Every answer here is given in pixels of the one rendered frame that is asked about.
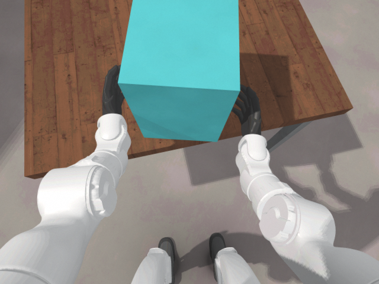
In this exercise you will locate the robot left hand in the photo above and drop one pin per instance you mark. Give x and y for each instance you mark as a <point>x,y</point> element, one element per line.
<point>112,98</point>

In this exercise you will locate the right robot foot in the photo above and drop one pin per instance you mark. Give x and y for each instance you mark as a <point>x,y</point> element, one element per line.
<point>216,244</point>

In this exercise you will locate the table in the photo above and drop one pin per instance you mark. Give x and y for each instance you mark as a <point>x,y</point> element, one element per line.
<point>70,45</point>

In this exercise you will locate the right robot shin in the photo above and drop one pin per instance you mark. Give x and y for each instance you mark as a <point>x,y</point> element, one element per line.
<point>226,250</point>

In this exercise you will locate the right robot forearm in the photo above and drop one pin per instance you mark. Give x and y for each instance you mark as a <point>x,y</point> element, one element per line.
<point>256,178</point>

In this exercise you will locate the robot right upper arm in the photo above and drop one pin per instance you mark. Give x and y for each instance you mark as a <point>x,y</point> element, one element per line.
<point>302,232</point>

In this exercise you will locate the carton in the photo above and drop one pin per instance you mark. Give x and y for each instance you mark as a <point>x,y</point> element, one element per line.
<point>180,71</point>

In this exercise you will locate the robot left upper arm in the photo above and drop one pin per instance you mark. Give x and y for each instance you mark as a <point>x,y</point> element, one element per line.
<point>72,202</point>

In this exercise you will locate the left robot forearm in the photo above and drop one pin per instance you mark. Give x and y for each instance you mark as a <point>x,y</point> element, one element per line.
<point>113,142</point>

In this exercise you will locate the robot right hand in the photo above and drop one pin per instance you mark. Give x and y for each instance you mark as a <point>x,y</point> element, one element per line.
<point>250,113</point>

